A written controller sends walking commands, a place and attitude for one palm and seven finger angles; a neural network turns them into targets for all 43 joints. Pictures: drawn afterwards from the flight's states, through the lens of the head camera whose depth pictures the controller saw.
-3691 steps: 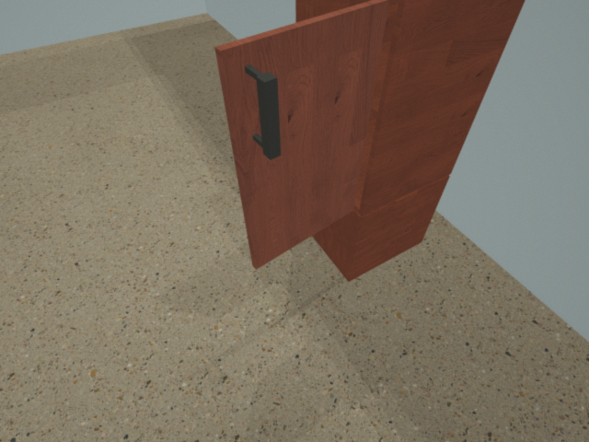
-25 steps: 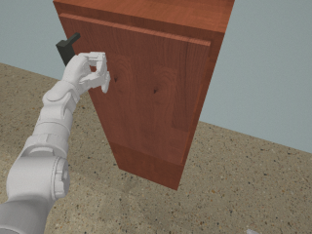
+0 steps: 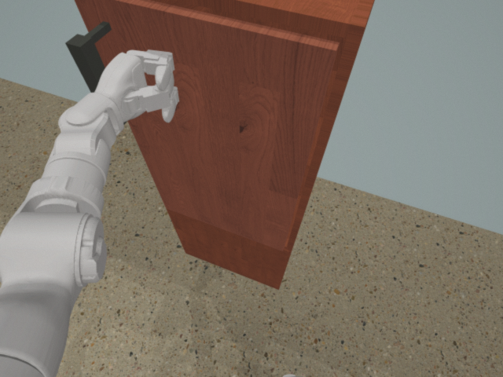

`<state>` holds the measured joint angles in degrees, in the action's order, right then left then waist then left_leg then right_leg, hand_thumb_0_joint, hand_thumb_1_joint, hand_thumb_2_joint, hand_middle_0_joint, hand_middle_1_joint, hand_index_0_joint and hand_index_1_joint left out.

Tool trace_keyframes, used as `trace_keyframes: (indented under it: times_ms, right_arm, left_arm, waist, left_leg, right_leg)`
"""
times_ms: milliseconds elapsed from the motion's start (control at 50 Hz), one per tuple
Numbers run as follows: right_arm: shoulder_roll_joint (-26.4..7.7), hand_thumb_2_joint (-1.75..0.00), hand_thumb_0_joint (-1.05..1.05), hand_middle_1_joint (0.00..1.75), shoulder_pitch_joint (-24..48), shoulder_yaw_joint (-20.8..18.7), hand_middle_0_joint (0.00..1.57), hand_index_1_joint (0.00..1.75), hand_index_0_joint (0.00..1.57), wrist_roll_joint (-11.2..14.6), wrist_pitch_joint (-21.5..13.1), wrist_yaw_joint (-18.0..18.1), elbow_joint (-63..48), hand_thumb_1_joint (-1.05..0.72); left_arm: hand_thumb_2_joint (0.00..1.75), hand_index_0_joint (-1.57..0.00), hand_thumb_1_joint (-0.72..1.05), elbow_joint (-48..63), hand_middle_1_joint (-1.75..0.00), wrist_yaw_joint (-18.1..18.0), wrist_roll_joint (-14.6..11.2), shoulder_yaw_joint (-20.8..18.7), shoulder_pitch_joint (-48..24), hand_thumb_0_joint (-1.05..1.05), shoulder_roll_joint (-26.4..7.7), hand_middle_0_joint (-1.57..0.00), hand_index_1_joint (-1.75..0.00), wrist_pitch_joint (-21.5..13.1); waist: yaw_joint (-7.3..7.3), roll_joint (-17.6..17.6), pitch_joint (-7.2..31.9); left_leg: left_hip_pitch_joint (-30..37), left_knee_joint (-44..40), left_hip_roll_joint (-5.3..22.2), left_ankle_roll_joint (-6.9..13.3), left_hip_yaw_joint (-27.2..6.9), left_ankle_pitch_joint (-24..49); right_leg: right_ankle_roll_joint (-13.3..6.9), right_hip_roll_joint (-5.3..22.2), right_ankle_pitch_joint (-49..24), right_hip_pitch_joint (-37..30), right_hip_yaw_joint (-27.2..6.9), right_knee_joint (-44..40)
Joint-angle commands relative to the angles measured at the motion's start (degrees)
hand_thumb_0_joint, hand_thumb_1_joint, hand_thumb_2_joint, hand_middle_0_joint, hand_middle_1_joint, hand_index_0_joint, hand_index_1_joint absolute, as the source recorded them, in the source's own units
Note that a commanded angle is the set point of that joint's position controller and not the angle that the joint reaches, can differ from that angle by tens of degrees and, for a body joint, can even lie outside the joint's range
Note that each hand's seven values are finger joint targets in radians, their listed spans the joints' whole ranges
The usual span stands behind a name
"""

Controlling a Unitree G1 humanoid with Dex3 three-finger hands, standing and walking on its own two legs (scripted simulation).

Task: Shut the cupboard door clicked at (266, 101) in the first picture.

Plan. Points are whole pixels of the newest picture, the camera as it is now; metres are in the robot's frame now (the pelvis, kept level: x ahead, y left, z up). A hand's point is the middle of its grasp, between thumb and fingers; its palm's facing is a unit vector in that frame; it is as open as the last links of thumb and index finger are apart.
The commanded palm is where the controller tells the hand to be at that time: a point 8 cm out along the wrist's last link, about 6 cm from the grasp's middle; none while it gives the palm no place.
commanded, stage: pull the fist back off the door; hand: left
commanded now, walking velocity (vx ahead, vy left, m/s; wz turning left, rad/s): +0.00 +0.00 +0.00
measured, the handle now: (110, 78) +0.55 +0.19 +0.16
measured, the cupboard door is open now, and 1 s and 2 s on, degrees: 0 0 0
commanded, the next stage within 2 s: draw the hand back to the body in 0.94 s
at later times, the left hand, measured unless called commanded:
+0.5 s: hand (184, 96) +0.49 +0.07 +0.17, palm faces +0.00 -1.00 -0.01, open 3.0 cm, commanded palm +0.46 +0.12 +0.17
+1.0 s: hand (177, 125) +0.43 +0.08 +0.16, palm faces -0.03 -1.00 +0.00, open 3.1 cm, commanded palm +0.41 +0.13 +0.17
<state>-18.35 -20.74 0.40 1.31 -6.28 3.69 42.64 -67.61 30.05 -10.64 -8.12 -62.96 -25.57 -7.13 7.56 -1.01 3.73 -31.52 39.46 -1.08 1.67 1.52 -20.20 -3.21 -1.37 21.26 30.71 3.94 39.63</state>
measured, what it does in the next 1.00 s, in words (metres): stands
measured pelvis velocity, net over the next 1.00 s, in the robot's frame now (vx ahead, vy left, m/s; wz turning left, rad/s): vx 0.00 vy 0.00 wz -0.03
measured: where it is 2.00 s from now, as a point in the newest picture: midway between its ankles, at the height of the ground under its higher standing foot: outside the picture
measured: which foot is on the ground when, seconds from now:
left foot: down 0.00-1.00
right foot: down 0.00-1.00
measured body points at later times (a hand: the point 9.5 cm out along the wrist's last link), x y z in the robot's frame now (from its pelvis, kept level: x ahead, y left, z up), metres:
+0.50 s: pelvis -0.03 +0.00 +0.00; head +0.03 -0.02 +0.45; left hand +0.48 +0.12 +0.17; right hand -0.01 -0.25 -0.13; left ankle -0.01 +0.10 -0.72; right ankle -0.02 -0.08 -0.72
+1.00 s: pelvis +0.00 +0.00 +0.01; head +0.02 -0.02 +0.46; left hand +0.43 +0.13 +0.17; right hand +0.11 -0.26 -0.10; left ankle -0.01 +0.10 -0.72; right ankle -0.02 -0.08 -0.72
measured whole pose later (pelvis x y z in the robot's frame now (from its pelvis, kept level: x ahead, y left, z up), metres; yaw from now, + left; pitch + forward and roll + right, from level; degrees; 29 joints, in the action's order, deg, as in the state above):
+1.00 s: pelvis +0.00 +0.00 +0.01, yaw -2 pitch +5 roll +0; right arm -15.1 -16.3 -0.4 3.5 -5.1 0.0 38.1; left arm -38.1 -2.1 -8.4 -6.5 -37.1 -8.2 -5.1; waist 2.6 -2.8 4.1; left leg -20.0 33.5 0.0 1.4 3.0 -18.8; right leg -3.1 -2.7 18.7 19.5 2.1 32.9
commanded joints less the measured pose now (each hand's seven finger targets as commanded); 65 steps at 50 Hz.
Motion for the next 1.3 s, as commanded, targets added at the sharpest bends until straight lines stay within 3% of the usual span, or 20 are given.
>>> trace_keyframes:
  times_ms: [0,40,60,100,160,220,300,460,540,620,720,760,860,940,960,1040,1100,1160,1220,1280]
  right_arm:
    - [-9.46,-0.90,0.00,0.30,-5.22,-3.12,0.20,0.30,0.20,-0.27,-2.57,0.78,-2.22,-0.90]
    - [-9.59,-0.90,0.00,0.30,-5.33,-3.00,0.20,0.30,0.20,-0.40,-3.22,0.98,-1.24,-0.90]
    - [-6.90,-0.90,0.00,0.30,-4.52,-2.26,0.20,0.30,0.20,1.36,-3.64,0.55,-2.01,-0.90]
    - [-5.51,-0.90,0.00,0.30,-5.87,-2.28,0.20,0.30,0.20,0.83,-3.75,-1.61,-2.69,-0.90]
    - [-4.97,-0.90,0.00,0.30,-6.53,-2.93,0.20,0.30,0.20,-0.04,-3.73,-3.28,-1.80,-0.90]
    - [-4.81,-0.90,0.00,0.30,-6.66,-2.87,0.20,0.30,0.20,-1.24,-4.09,-5.41,-1.56,-0.90]
    - [-5.59,-0.90,0.00,0.30,-6.87,-2.81,0.20,0.30,0.20,-1.38,-3.66,-6.27,-1.84,-0.90]
    - [-6.03,-0.90,0.00,0.30,-5.35,-1.97,0.20,0.30,0.20,0.27,-3.97,-4.31,-4.62,-0.90]
    - [-5.38,-0.90,0.00,0.30,-4.77,-2.04,0.20,0.30,0.20,0.10,-4.10,-4.87,-6.07,-0.90]
    - [-5.32,-0.90,0.00,0.30,-4.25,-2.74,0.20,0.30,0.20,0.24,-3.10,-5.13,-7.96,-0.90]
    - [-4.55,-0.90,0.00,0.30,-1.43,-3.27,0.20,0.30,0.20,1.22,-2.06,-4.71,-10.37,-0.90]
    - [-4.48,-0.90,0.00,0.30,-0.31,-3.46,0.20,0.30,0.20,1.39,-1.77,-4.24,-11.07,-0.90]
    - [-3.26,-0.90,0.00,0.30,2.73,-3.40,0.20,0.30,0.20,1.97,-1.80,-3.86,-11.56,-0.90]
    - [-3.35,-0.90,0.00,0.30,4.13,-2.97,0.20,0.30,0.20,2.36,-0.62,-3.42,-10.72,-0.90]
    - [-3.55,-0.90,0.00,0.30,4.18,-2.90,0.20,0.30,0.20,2.37,-0.10,-3.10,-10.64,-0.90]
    - [-2.37,-0.90,0.00,0.30,6.65,-2.17,0.20,0.30,0.20,2.17,0.10,-3.08,-11.49,-0.90]
    - [-2.46,-0.90,0.00,0.30,8.08,-1.90,0.20,0.30,0.20,1.83,0.44,-3.21,-13.15,-0.90]
    - [-2.18,-0.90,0.00,0.30,9.80,-1.54,0.20,0.30,0.20,2.05,1.30,-3.49,-14.82,-0.90]
    - [-2.07,-0.90,0.00,0.30,12.04,-1.14,0.20,0.30,0.20,2.70,2.39,-3.72,-16.47,-0.90]
    - [-1.89,-0.90,0.00,0.30,14.37,-1.08,0.20,0.30,0.20,3.32,3.03,-3.16,-18.20,-0.90]
  left_arm:
    - [0.90,-1.30,0.90,13.69,-1.50,0.60,-1.60,2.74,-39.04,0.00,-1.64,-1.30,-1.50,-3.51]
    - [0.90,-1.30,0.90,12.05,-1.50,0.47,-1.91,3.06,-39.23,0.00,-0.90,-1.30,-1.50,-3.04]
    - [0.90,-1.30,0.90,11.50,-1.50,-12.04,-6.95,-10.48,-44.36,0.00,-5.04,-1.30,-1.50,-2.11]
    - [0.90,-1.30,0.90,9.46,-1.50,-21.59,-4.08,-5.91,-38.03,0.00,2.66,-1.30,-1.50,-0.94]
    - [0.90,-1.30,0.90,12.20,-1.50,-31.96,-1.75,-6.90,-40.00,0.00,5.10,-1.30,-1.50,-2.73]
    - [0.90,-1.30,0.90,14.91,-1.50,-38.44,5.17,-2.61,-42.22,0.00,5.85,-1.30,-1.50,-6.94]
    - [0.90,-1.30,0.90,12.53,-1.50,-36.53,10.22,0.93,-41.55,0.00,3.29,-1.30,-1.50,-10.51]
    - [0.90,-1.30,0.90,6.29,-1.50,-30.73,1.95,-7.22,-32.76,0.00,-1.04,-1.30,-1.50,-9.02]
    - [0.90,-1.30,0.90,9.83,-1.50,-31.10,3.63,-6.59,-25.05,0.00,-0.03,-1.30,-1.50,-11.64]
    - [0.90,-1.30,0.90,16.14,-1.50,-31.64,4.84,-8.89,-16.71,0.00,-2.17,-1.30,-1.50,-12.58]
    - [0.90,-1.30,0.90,30.51,-1.50,-30.94,3.51,-6.53,-11.72,0.00,0.91,-1.30,-1.50,-9.77]
    - [0.90,-1.30,0.90,36.68,-1.50,-31.17,2.50,-6.99,-8.06,0.00,0.53,-1.30,-1.50,-8.88]
    - [0.90,-1.30,0.90,45.09,-1.50,-31.34,2.26,0.85,-1.90,0.00,9.44,-1.30,-1.50,-5.16]
    - [0.90,-1.30,0.90,41.22,-1.50,-32.15,2.24,2.10,-1.05,0.00,11.05,-1.30,-1.50,0.69]
    - [0.90,-1.30,0.90,40.76,-1.50,-32.66,2.21,0.80,-1.94,0.00,9.59,-1.30,-1.50,1.66]
    - [0.90,-1.30,0.90,44.49,-1.50,-33.46,2.07,3.66,-5.06,0.00,13.39,-1.30,-1.50,2.14]
    - [0.90,-1.30,0.90,47.77,-1.50,-33.48,1.66,-2.80,4.72,0.00,7.50,-1.30,-1.50,0.92]
    - [0.90,-1.30,0.90,49.58,-1.50,-32.24,2.08,-3.94,14.32,0.00,6.34,-1.30,-1.50,1.34]
    - [0.90,-1.30,0.90,54.49,-1.50,-30.44,2.18,-3.26,20.81,0.00,6.35,-1.30,-1.50,3.49]
    - [0.90,-1.30,0.90,64.11,-1.50,-28.07,1.06,-0.92,23.10,0.00,7.51,-1.30,-1.50,5.70]
  waist:
    - [5.64,-1.78,23.13]
    - [6.32,-0.50,21.43]
    - [4.89,-2.98,19.39]
    - [4.44,-0.83,20.55]
    - [5.00,3.29,22.54]
    - [5.40,-2.82,24.79]
    - [5.90,-4.23,24.44]
    - [2.35,5.09,20.46]
    - [0.62,4.94,17.81]
    - [-2.29,3.35,21.84]
    - [-3.93,-0.45,24.66]
    - [-4.78,0.74,24.97]
    - [-3.52,1.65,19.21]
    - [-2.56,3.97,13.31]
    - [-2.70,5.31,13.07]
    - [-3.29,2.39,17.68]
    - [-6.96,3.63,23.55]
    - [-8.49,5.44,21.75]
    - [-8.65,6.10,16.82]
    - [-8.45,3.22,16.11]
  left_leg:
    - [22.92,0.75,-0.58,1.87,-3.53,19.53]
    - [21.25,1.09,-0.44,1.97,-3.61,16.34]
    - [14.74,0.42,0.65,0.94,-4.14,16.51]
    - [13.56,-1.47,0.75,0.22,-4.39,15.62]
    - [12.92,-0.73,0.66,0.39,-4.02,15.57]
    - [16.25,-0.03,0.49,0.18,-4.23,14.01]
    - [17.62,-0.15,0.50,0.32,-4.83,11.19]
    - [9.36,-4.31,0.31,0.59,-2.82,5.09]
    - [8.24,-4.60,0.07,0.84,-1.45,5.64]
    - [10.59,-4.85,-0.03,1.00,-0.21,9.81]
    - [16.90,-5.40,0.05,1.11,0.80,16.47]
    - [18.63,-5.83,0.27,1.25,0.93,19.62]
    - [22.45,-6.47,0.78,1.36,0.78,22.99]
    - [21.44,-7.52,0.66,1.16,0.03,18.70]
    - [21.33,-7.70,0.54,1.17,-0.20,18.84]
    - [24.91,-7.42,0.41,0.73,-0.76,22.21]
    - [25.59,-7.40,0.31,0.53,-0.28,28.00]
    - [23.45,-8.25,0.30,0.59,0.54,29.10]
    - [22.31,-9.33,0.41,0.66,1.18,26.95]
    - [24.82,-9.88,0.52,0.91,1.17,27.43]
  right_leg:
    - [1.95,-0.85,-20.59,5.03,-2.21,-4.35]
    - [2.12,-0.76,-17.91,6.86,-2.18,-4.57]
    - [2.02,0.04,-17.62,2.35,-3.76,-7.15]
    - [2.72,-0.52,-16.75,-0.15,-2.92,-6.57]
    - [3.46,-0.65,-16.84,-0.71,-2.52,-6.48]
    - [3.35,-0.66,-13.62,2.84,-2.70,-5.41]
    - [2.68,-0.47,-10.77,4.53,-3.38,-5.52]
    - [2.90,-0.34,-9.77,-6.76,-4.94,-8.71]
    - [3.04,-0.53,-11.28,-7.49,-4.92,-8.48]
    - [2.83,-0.47,-16.33,-11.85,-5.08,-7.72]
    - [2.79,-0.83,-24.19,-15.38,-4.81,-8.37]
    - [2.78,-0.89,-27.68,-17.94,-4.51,-8.56]
    - [3.24,-0.91,-30.61,-15.83,-3.50,-9.58]
    - [3.61,-0.55,-26.75,-13.13,-3.48,-11.46]
    - [3.54,-0.31,-26.47,-14.01,-3.38,-11.58]
    - [2.63,-0.08,-28.15,-14.85,-3.10,-10.34]
    - [2.30,0.35,-34.92,-21.37,-3.30,-8.85]
    - [2.87,1.03,-40.08,-24.80,-3.63,-8.76]
    - [3.38,1.51,-40.89,-24.81,-3.66,-10.19]
    - [3.33,1.47,-40.29,-25.31,-3.56,-11.35]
